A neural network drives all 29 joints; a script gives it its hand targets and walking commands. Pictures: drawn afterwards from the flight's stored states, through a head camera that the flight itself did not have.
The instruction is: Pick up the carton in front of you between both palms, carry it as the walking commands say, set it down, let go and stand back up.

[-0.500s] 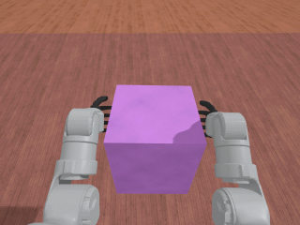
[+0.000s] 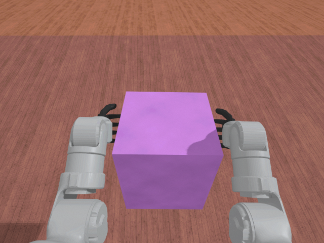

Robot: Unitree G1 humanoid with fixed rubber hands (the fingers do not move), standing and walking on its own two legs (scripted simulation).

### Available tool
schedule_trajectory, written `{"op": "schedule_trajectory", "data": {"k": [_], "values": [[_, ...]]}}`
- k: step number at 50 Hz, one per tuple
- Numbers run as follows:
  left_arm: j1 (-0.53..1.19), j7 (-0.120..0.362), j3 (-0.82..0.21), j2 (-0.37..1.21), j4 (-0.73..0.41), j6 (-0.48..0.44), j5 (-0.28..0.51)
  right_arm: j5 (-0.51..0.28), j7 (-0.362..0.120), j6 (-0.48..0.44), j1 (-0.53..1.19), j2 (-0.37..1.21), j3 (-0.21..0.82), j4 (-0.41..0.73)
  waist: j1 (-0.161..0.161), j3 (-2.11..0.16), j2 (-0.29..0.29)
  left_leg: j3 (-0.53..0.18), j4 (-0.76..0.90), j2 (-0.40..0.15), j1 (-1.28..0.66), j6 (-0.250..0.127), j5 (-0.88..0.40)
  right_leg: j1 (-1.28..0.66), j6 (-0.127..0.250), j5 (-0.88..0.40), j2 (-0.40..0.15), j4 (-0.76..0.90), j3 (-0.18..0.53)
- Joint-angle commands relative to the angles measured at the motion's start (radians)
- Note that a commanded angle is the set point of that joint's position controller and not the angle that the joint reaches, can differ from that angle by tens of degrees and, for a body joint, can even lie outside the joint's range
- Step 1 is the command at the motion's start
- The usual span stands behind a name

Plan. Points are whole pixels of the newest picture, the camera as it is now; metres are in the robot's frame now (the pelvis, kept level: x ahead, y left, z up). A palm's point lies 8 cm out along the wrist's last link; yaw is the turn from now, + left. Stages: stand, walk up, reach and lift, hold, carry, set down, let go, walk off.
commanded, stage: carry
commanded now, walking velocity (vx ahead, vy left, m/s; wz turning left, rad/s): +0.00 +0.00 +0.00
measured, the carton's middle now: (165, 152) +0.34 +0.00 +0.05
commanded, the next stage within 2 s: none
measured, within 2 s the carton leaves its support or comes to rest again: neither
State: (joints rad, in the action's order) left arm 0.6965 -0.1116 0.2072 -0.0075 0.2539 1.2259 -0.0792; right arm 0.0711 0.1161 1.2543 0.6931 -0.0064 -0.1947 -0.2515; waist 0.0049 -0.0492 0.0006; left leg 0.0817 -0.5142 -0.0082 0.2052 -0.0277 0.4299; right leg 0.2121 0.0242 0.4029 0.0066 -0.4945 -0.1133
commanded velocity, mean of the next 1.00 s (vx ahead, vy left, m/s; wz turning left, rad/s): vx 0.41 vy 0.00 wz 0.00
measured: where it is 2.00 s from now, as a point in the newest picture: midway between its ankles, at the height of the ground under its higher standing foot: (168, 142)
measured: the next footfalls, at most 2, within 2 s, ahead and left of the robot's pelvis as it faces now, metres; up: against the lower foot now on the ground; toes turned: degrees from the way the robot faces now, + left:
right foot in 0.82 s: +0.37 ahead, -0.07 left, +0.04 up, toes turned -6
left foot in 1.26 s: +0.67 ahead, +0.07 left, +0.09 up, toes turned +5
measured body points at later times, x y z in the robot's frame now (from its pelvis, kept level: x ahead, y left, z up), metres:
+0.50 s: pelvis +0.05 +0.00 -0.01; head +0.02 +0.01 +0.44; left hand +0.41 +0.16 +0.17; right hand +0.42 -0.14 +0.17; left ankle -0.01 +0.10 -0.73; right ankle +0.00 -0.09 -0.74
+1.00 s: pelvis +0.28 -0.04 +0.03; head +0.34 -0.02 +0.47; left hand +0.65 +0.18 +0.15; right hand +0.70 -0.12 +0.15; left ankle +0.24 +0.07 -0.58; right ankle +0.33 -0.07 -0.69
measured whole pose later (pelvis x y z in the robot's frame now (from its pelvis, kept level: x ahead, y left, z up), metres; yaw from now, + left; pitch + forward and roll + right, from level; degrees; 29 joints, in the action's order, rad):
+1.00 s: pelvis +0.28 -0.04 +0.03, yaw +3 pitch +1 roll +0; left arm 0.85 -0.17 0.24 -0.02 0.13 1.31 -0.02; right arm 0.10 0.13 1.36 0.86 0.01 -0.33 -0.11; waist 0.13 0.11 0.01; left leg 0.00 -1.42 0.00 0.62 -0.08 0.43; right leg 0.37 0.13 0.41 0.07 -0.61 -0.19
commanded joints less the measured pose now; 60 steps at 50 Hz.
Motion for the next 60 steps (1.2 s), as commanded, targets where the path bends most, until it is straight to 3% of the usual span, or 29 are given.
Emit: {"op": "schedule_trajectory", "data": {"k": [1, 10, 14, 16, 20, 22, 25, 26, 27, 28, 29, 30, 31, 32, 34, 36, 37, 38, 39, 40, 41, 42, 43, 44, 45, 46, 48, 54, 60], "values": [[0.718, 0.243, -0.533, 1.142, -0.104, -0.013, 0.442, -0.430, -0.231, -0.050, 0.763, 1.116, 0.518, 0.141, 0.000, -0.368, -0.003, -0.102, 0.041, -0.120, -0.096, -0.036, -0.300, -0.141, 0.040, -0.336, -0.143, 0.041, 0.125], [0.718, 0.243, -0.533, 1.143, -0.104, -0.013, 0.442, -0.430, -0.231, -0.050, 0.763, 1.116, 0.518, 0.141, 0.000, -0.368, -0.003, -0.101, 0.041, -0.120, -0.097, -0.035, -0.302, -0.141, 0.039, -0.336, -0.144, 0.040, 0.124], [0.783, 0.237, -0.556, 1.136, -0.169, -0.009, 0.464, -0.448, -0.226, -0.046, 0.835, 1.107, 0.537, 0.201, -0.003, -0.299, -0.005, -0.119, 0.100, -0.108, -0.052, -0.064, 0.146, -0.074, 0.057, 0.181, -0.130, 0.101, 0.141], [0.828, 0.227, -0.564, 1.113, -0.204, 0.004, 0.476, -0.462, -0.217, -0.033, 0.881, 1.088, 0.547, 0.235, 0.000, -0.250, -0.002, -0.138, 0.096, -0.112, -0.008, -0.074, 0.231, -0.040, 0.066, 0.273, -0.141, 0.112, 0.168], [0.848, 0.202, -0.545, 1.039, -0.213, 0.048, 0.484, -0.480, -0.197, 0.014, 0.908, 1.025, 0.531, 0.244, 0.025, -0.285, 0.056, -0.075, -0.001, -0.078, 0.055, -0.064, 0.131, -0.166, 0.100, 0.230, -0.190, 0.146, 0.246], [0.828, 0.195, -0.517, 1.005, -0.175, 0.070, 0.473, -0.473, -0.195, 0.038, 0.889, 0.999, 0.500, 0.202, 0.032, -0.304, 0.115, -0.014, -0.091, -0.047, 0.109, -0.052, 0.041, -0.265, 0.137, 0.098, -0.244, 0.142, 0.317], [0.840, 0.193, -0.478, 0.999, -0.108, 0.094, 0.461, -0.446, -0.199, 0.060, 0.860, 0.973, 0.437, 0.103, 0.024, -0.293, 0.076, 0.013, -0.047, -0.025, 0.106, -0.044, 0.000, -0.283, 0.153, -0.120, -0.243, 0.032, 0.282], [0.856, 0.194, -0.470, 1.010, -0.087, 0.098, 0.461, -0.438, -0.201, 0.063, 0.847, 0.975, 0.417, 0.069, -0.001, -0.299, 0.028, -0.011, 0.013, -0.028, -0.010, -0.054, -0.029, -0.204, 0.124, -0.241, -0.205, -0.068, 0.201], [0.866, 0.198, -0.462, 1.021, -0.064, 0.101, 0.461, -0.428, -0.202, 0.063, 0.839, 0.970, 0.396, 0.042, -0.043, -0.325, -0.090, -0.111, 0.080, -0.075, -0.233, -0.084, -0.119, -0.029, 0.067, -0.386, -0.125, -0.249, 0.055], [0.905, 0.204, -0.458, 1.037, -0.058, 0.102, 0.460, -0.416, -0.202, 0.060, 0.831, 0.963, 0.376, 0.024, -0.095, -0.320, -0.255, -0.323, 0.127, -0.204, -0.438, -0.138, -0.285, 0.238, 0.012, -0.255, -0.061, -0.418, -0.035], [0.926, 0.209, -0.454, 1.061, -0.044, 0.100, 0.454, -0.405, -0.201, 0.058, 0.841, 0.971, 0.367, 0.019, -0.117, -0.236, -0.354, -0.493, 0.196, -0.305, -0.571, -0.214, -0.514, 0.548, -0.016, 0.191, 0.006, -0.540, -0.050], [0.948, 0.212, -0.446, 1.074, -0.046, 0.095, 0.452, -0.417, -0.201, 0.056, 0.902, 0.988, 0.380, 0.048, -0.121, -0.161, -0.234, -0.533, 0.181, -0.330, -0.621, -0.263, -0.643, 0.713, -0.010, 0.333, 0.005, -0.616, -0.019], [0.935, 0.210, -0.432, 1.076, -0.045, 0.093, 0.450, -0.445, -0.202, 0.056, 0.961, 1.020, 0.410, 0.097, -0.135, -0.176, -0.123, -0.521, 0.153, -0.340, -0.697, -0.271, -0.655, 0.811, 0.006, 0.398, -0.017, -0.675, 0.007], [0.919, 0.205, -0.417, 1.074, -0.048, 0.091, 0.446, -0.481, -0.204, 0.054, 1.019, 1.050, 0.436, 0.149, -0.137, -0.198, -0.073, -0.485, 0.146, -0.338, -0.743, -0.256, -0.597, 0.874, 0.020, 0.419, -0.033, -0.717, 0.016], [0.907, 0.189, -0.394, 1.054, -0.071, 0.096, 0.427, -0.533, -0.205, 0.050, 1.106, 1.085, 0.469, 0.241, -0.115, -0.232, -0.079, -0.400, 0.188, -0.304, -0.716, -0.208, -0.443, 0.883, 0.041, 0.390, -0.063, -0.739, 0.020], [0.903, 0.172, -0.379, 1.025, -0.097, 0.106, 0.399, -0.556, -0.205, 0.056, 1.135, 1.102, 0.480, 0.287, -0.072, -0.217, -0.095, -0.258, 0.262, -0.237, -0.489, -0.154, -0.364, 0.666, 0.039, 0.223, -0.056, -0.590, -0.025], [0.883, 0.166, -0.375, 1.011, -0.098, 0.111, 0.384, -0.556, -0.206, 0.061, 1.136, 1.109, 0.483, 0.289, -0.014, -0.229, -0.120, -0.146, 0.257, -0.193, -0.305, -0.121, -0.471, 0.416, 0.039, 0.122, -0.026, -0.465, -0.062], [0.847, 0.162, -0.372, 0.994, -0.092, 0.114, 0.371, -0.551, -0.208, 0.067, 1.114, 1.114, 0.481, 0.278, 0.059, -0.277, -0.150, -0.061, 0.178, -0.181, -0.136, -0.103, -0.733, 0.102, 0.041, 0.048, 0.042, -0.384, -0.140], [0.825, 0.161, -0.373, 0.979, -0.083, 0.112, 0.361, -0.542, -0.211, 0.073, 1.079, 1.114, 0.476, 0.256, 0.142, -0.346, -0.146, 0.005, 0.004, -0.180, -0.067, -0.083, -1.040, -0.126, 0.046, 0.015, 0.131, -0.365, -0.230], [0.829, 0.168, -0.385, 0.988, -0.083, 0.109, 0.364, -0.521, -0.210, 0.076, 1.048, 1.109, 0.475, 0.231, 0.205, -0.449, -0.083, 0.065, -0.277, -0.155, 0.007, -0.050, -1.085, -0.381, 0.066, -0.025, 0.158, -0.240, -0.235], [0.839, 0.182, -0.403, 1.015, -0.096, 0.106, 0.391, -0.489, -0.207, 0.074, 1.041, 1.073, 0.466, 0.217, 0.231, -0.510, 0.032, 0.029, -0.580, -0.084, 0.162, -0.038, -0.651, -0.564, 0.073, 0.063, 0.076, -0.143, -0.052], [0.862, 0.196, -0.436, 1.043, -0.109, 0.099, 0.423, -0.440, -0.208, 0.076, 0.983, 1.070, 0.446, 0.198, 0.149, -0.522, 0.316, -0.049, -0.884, 0.121, 0.380, -0.007, 0.148, -0.537, 0.186, 0.231, -0.242, 0.115, 0.637], [0.915, 0.208, -0.457, 1.076, -0.132, 0.094, 0.452, -0.410, -0.202, 0.075, 0.975, 1.016, 0.420, 0.185, 0.062, -0.559, 0.251, -0.206, -1.011, 0.125, 0.439, -0.032, 0.092, -0.498, 0.264, 0.137, -0.313, 0.271, 0.957], [1.003, 0.218, -0.516, 1.135, -0.191, 0.091, 0.493, -0.385, -0.195, 0.072, 0.962, 1.010, 0.411, 0.192, 0.063, -0.473, 0.083, -0.189, -1.076, 0.053, 0.463, -0.050, 0.023, -0.421, 0.296, 0.034, -0.336, 0.178, 0.841], [1.048, 0.229, -0.552, 1.168, -0.236, 0.084, 0.538, -0.370, -0.190, 0.068, 0.933, 0.989, 0.395, 0.202, 0.058, -0.427, -0.019, -0.160, -1.070, 0.011, 0.482, -0.061, 0.000, -0.335, 0.273, -0.153, -0.302, 0.112, 0.708], [1.099, 0.237, -0.579, 1.193, -0.274, 0.080, 0.573, -0.352, -0.185, 0.064, 0.925, 0.984, 0.385, 0.202, 0.046, -0.432, -0.047, -0.148, -1.045, -0.011, 0.494, -0.060, -0.009, -0.303, 0.248, -0.234, -0.277, 0.082, 0.611], [1.142, 0.244, -0.605, 1.217, -0.320, 0.071, 0.616, -0.329, -0.177, 0.055, 0.907, 0.974, 0.378, 0.213, 0.038, -0.452, -0.020, -0.126, -0.950, -0.040, 0.501, -0.060, -0.016, -0.293, 0.223, -0.208, -0.256, 0.097, 0.495], [1.062, 0.234, -0.583, 1.163, -0.331, 0.077, 0.587, -0.300, -0.160, 0.047, 0.894, 0.946, 0.431, 0.264, 0.070, -0.434, 0.020, -0.039, -0.668, -0.053, 0.682, -0.027, -0.034, -0.440, 0.231, -0.375, -0.250, 0.131, 0.355], [0.922, 0.241, -0.530, 1.070, -0.203, 0.114, 0.501, -0.335, -0.165, 0.077, 0.881, 0.958, 0.499, 0.210, 0.076, -0.375, 0.109, 0.131, -0.240, 0.062, 0.497, -0.048, -0.152, -0.457, 0.137, -0.926, -0.161, 0.078, 0.118]]}}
